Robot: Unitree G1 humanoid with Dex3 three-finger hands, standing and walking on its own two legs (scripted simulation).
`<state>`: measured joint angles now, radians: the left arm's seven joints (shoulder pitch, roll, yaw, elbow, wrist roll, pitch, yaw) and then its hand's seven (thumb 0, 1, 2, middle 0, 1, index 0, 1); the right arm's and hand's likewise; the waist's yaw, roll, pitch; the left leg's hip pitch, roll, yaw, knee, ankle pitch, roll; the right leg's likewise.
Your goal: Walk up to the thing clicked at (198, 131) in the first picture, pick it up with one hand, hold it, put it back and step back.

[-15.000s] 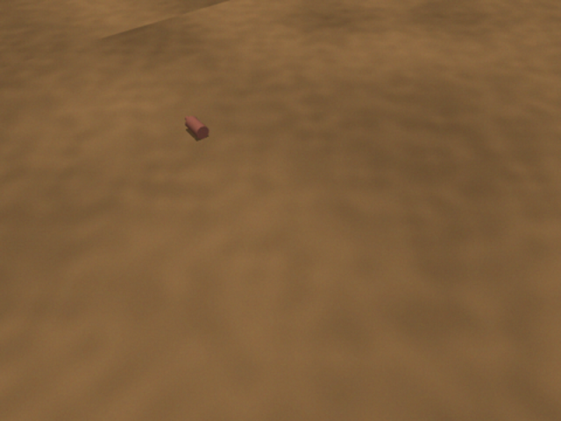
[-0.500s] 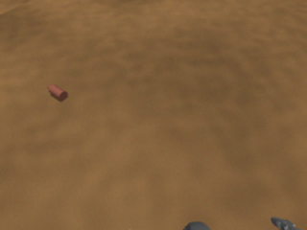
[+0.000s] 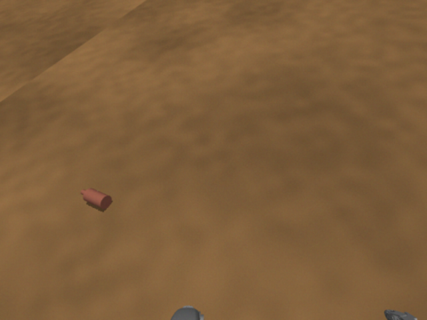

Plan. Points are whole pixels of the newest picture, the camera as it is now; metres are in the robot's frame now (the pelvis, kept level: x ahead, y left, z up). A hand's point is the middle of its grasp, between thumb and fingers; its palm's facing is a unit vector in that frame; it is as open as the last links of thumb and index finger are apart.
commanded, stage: walk up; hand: left
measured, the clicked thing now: (94, 196) +0.92 +0.83 -0.71
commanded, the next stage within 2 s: none
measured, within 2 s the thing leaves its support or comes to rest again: neither
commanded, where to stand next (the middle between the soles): +0.40 +0.81 m, yaw -30 degrees
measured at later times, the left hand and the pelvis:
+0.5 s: hand (31, 279) +0.27 +0.49 -0.13, palm faces -0.23 -0.80 -0.55, open 7.4 cm; pelvis +0.13 +0.22 -0.01, yaw -12 degrees
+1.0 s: hand out of the picture +0.37 +0.76 -0.14, palm faces -0.24 -0.74 -0.63, open 7.4 cm; pelvis +0.20 +0.45 -0.03, yaw -17 degrees
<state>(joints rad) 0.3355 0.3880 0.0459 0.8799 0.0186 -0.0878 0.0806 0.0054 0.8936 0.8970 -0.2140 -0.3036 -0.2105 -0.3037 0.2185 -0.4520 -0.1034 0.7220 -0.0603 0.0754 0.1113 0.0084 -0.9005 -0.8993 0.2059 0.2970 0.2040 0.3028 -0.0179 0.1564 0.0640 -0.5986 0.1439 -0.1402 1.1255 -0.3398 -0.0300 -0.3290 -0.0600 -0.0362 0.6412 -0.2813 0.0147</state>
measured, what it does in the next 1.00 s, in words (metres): steps to the left, turning right: left foot, then right foot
